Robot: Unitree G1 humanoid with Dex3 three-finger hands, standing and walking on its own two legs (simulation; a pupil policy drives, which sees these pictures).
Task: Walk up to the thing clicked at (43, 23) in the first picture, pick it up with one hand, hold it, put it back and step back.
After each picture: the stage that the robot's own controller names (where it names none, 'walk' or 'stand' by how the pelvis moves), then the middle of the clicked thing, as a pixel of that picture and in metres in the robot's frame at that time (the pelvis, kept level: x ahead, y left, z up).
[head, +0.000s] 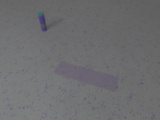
stand; (42, 22) +1.67 +0.51 -0.66
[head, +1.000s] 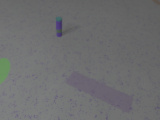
walk; (59, 27) +1.60 +0.21 -0.63
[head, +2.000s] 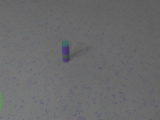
walk; (65, 52) +1.09 +0.14 -0.64
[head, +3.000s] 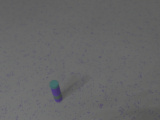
walk; (56, 91) +0.68 +0.23 -0.63
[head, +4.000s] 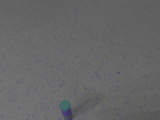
walk; (66, 111) +0.47 +0.17 -0.63
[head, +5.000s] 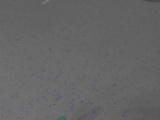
stand; out of the picture +0.41 +0.15 -0.65
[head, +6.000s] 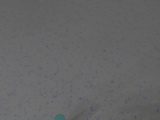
stand; out of the picture +0.41 +0.17 -0.66
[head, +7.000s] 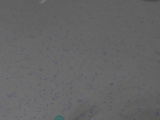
stand; out of the picture +0.42 +0.17 -0.66
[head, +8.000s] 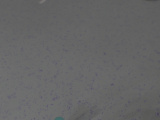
stand; out of the picture +0.40 +0.17 -0.66
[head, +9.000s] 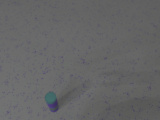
go down; (52, 102) +0.43 +0.17 -0.59
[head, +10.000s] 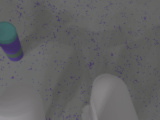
go down; (11, 45) +0.48 +0.23 -0.23
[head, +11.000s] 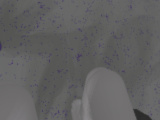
close in; out of the picture +0.47 +0.25 -0.20
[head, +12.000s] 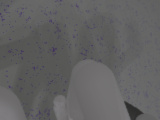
close; out of the picture +0.46 +0.28 -0.16
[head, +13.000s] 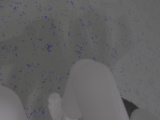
lift; out of the picture +0.44 +0.28 -0.17
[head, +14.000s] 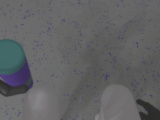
lift; (16, 73) +0.33 +0.21 -0.01
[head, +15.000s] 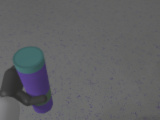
hold; (37, 85) +0.30 +0.15 +0.09
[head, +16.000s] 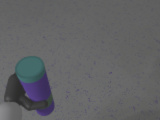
hold; (39, 90) +0.30 +0.15 +0.04
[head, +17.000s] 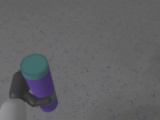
crouch; (42, 87) +0.32 +0.14 +0.03
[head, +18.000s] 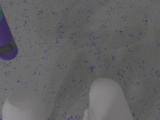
crouch; out of the picture +0.47 +0.21 -0.04
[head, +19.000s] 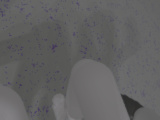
lower; out of the picture +0.43 +0.29 -0.16
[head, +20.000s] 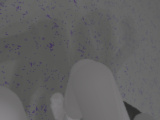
lower; out of the picture +0.44 +0.30 -0.16
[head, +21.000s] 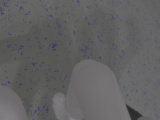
lower; out of the picture +0.43 +0.30 -0.16
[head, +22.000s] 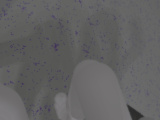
lower; out of the picture +0.43 +0.30 -0.16
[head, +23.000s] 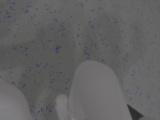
loosen; out of the picture +0.43 +0.26 -0.15
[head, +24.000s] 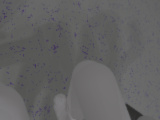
withdraw; out of the picture +0.43 +0.27 -0.17
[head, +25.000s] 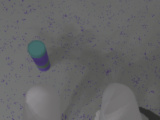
walk; (40, 58) +0.46 +0.20 -0.29
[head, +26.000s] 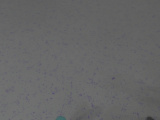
stand; out of the picture +0.39 +0.14 -0.59
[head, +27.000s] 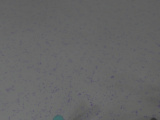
stand; out of the picture +0.39 +0.16 -0.60
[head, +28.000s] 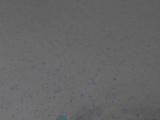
stand; out of the picture +0.39 +0.15 -0.63
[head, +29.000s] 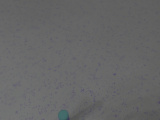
walk; out of the picture +0.42 +0.15 -0.65
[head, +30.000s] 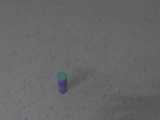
walk; (62, 83) +0.62 +0.12 -0.64
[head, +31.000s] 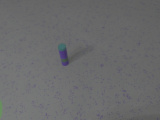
walk; (63, 55) +0.96 +0.24 -0.63
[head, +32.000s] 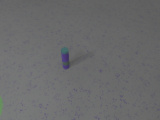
stand; (65, 58) +1.02 +0.18 -0.65
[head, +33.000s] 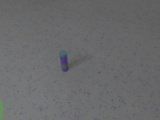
stand; (64, 61) +1.03 +0.19 -0.66
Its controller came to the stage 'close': yes
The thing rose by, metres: 0.69
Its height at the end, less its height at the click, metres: +0.00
